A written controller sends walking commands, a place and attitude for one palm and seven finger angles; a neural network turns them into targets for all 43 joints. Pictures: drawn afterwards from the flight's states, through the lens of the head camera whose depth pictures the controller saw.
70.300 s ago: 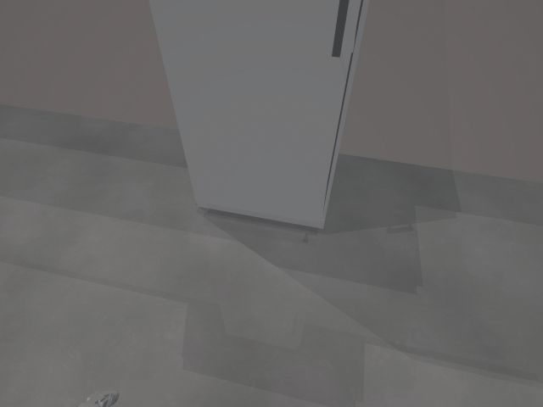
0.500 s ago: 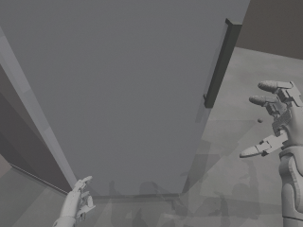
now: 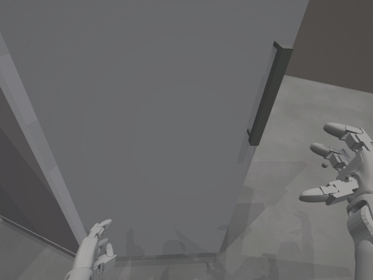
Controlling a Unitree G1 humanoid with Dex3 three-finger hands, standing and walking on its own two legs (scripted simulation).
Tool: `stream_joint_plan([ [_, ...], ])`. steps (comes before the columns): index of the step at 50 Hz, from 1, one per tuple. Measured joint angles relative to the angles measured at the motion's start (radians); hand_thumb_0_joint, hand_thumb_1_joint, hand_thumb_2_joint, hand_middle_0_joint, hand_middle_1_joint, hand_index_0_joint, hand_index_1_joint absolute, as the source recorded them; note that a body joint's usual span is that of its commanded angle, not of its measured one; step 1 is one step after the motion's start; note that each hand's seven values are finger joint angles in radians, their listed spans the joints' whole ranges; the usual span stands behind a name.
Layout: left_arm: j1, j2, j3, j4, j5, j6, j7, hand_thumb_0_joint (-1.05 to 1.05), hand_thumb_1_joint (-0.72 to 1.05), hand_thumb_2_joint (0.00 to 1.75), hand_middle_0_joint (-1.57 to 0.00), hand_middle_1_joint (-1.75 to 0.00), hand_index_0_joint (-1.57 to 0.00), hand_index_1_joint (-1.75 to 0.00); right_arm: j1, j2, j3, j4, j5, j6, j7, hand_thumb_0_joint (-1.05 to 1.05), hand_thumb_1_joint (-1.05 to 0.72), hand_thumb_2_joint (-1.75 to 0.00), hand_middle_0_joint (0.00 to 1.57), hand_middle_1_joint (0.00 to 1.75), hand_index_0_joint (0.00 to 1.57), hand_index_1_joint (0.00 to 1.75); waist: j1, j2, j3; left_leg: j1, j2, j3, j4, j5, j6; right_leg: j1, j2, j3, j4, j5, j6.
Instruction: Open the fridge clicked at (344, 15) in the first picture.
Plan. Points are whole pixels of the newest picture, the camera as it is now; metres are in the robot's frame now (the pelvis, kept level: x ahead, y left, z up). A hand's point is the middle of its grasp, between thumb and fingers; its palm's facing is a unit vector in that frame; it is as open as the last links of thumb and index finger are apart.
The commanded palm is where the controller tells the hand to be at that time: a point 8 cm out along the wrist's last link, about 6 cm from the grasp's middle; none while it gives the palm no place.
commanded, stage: draw the hand back to the body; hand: right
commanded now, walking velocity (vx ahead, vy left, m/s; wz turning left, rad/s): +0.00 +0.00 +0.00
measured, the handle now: (264, 98) +0.46 -0.19 +0.22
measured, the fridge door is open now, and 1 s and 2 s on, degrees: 64 64 64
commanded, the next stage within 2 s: step back with the hand held close in 1.24 s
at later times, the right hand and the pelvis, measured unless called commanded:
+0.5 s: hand (345, 194) +0.22 -0.27 +0.17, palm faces +0.46 +0.84 -0.28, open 12.4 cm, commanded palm +0.17 -0.30 +0.19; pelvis +0.00 -0.01 +0.00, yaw +0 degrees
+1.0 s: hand (369, 216) +0.18 -0.30 +0.16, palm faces +0.50 +0.79 -0.34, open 7.8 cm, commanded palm +0.14 -0.32 +0.18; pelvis +0.00 -0.02 +0.01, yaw +0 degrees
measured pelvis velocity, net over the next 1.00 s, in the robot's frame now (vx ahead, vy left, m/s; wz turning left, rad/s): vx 0.00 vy -0.02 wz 0.01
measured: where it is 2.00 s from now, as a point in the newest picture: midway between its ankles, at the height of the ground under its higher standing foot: outside the picture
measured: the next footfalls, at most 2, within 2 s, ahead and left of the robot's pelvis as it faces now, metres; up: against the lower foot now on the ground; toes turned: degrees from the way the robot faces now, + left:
none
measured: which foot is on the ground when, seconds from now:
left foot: down 0.00-1.00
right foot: down 0.00-1.00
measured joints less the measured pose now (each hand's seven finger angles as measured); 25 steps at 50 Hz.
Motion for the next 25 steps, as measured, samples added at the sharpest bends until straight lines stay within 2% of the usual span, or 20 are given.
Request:
stream_joint_plan([
  [6,-0.031,-0.006,-0.011,-0.015,-0.005,0.007,0.012,0.01,0.91,0.9,-0.2,-0.3,-0.21,-0.3,0.002,-0.015,-0.009,0.011,-0.021,0.052,-0.002,-0.02,0.55,-0.21,0.25,1.15,0.25,1.15,-0.013,0.014,0.019,0.027,-0.002,0.013,-0.005,-0.004,0.003,0.015,-0.001,0.013,0.01,-0.007,0.002],
  [9,-0.04,-0.007,-0.012,-0.027,0.0,0.0,0.014,0.01,0.91,0.9,-0.2,-0.3,-0.21,-0.3,0.025,-0.013,-0.005,-0.007,-0.029,0.056,0.001,-0.02,0.52,-0.22,0.25,1.13,0.24,1.13,-0.014,0.009,0.029,0.026,0.0,0.013,-0.009,0.0,0.001,0.013,0.001,0.014,0.008,-0.004,0.0],
  [10,-0.041,-0.009,-0.011,-0.03,0.014,-0.005,0.009,0.01,0.91,0.9,-0.2,-0.3,-0.21,-0.3,0.045,-0.019,0.008,-0.018,-0.052,0.021,-0.01,-0.02,0.5,-0.23,0.25,1.12,0.24,1.13,-0.012,0.007,0.033,0.026,0.0,0.012,-0.011,0.002,0.0,0.013,0.001,0.013,0.007,-0.004,-0.001],
  [13,-0.037,-0.017,-0.007,-0.034,0.048,-0.021,-0.01,0.01,0.91,0.9,-0.2,-0.3,-0.21,-0.3,0.13,-0.054,0.029,-0.036,-0.115,-0.147,-0.065,-0.02,0.44,-0.26,0.25,1.09,0.24,1.09,-0.001,0.006,0.043,0.021,-0.001,0.006,-0.02,0.01,-0.003,0.01,0.0,0.007,-0.002,0.001,-0.003],
  [16,-0.016,-0.021,-0.001,-0.032,0.061,-0.014,-0.022,0.01,0.91,0.9,-0.2,-0.3,-0.21,-0.3,0.196,-0.068,0.026,-0.05,-0.153,-0.262,-0.097,-0.01,0.36,-0.3,0.25,1.04,0.24,1.04,-0.001,0.013,0.062,0.025,0.0,0.001,-0.03,0.016,-0.004,0.017,0.001,0.002,-0.014,0.007,-0.004],
  [20,0.022,-0.016,0.009,-0.011,0.066,-0.001,-0.023,0.01,0.91,0.9,-0.2,-0.3,-0.21,-0.3,0.248,-0.054,0.036,-0.052,-0.186,-0.354,-0.126,-0.01,0.23,-0.36,0.24,0.96,0.24,0.97,-0.009,0.011,0.084,0.041,0.002,-0.003,-0.049,0.026,-0.008,0.032,0.004,-0.003,-0.026,0.011,-0.008],
  [25,0.051,-0.014,0.018,0.021,0.073,0.006,-0.016,0.01,0.91,0.9,-0.2,-0.3,-0.21,-0.3,0.282,-0.041,0.05,-0.041,-0.21,-0.42,-0.145,-0.01,0.06,-0.44,0.24,0.86,0.23,0.87,-0.001,0.005,0.098,0.054,0.009,-0.01,-0.063,0.033,-0.015,0.049,0.012,-0.01,-0.046,0.019,-0.016],
])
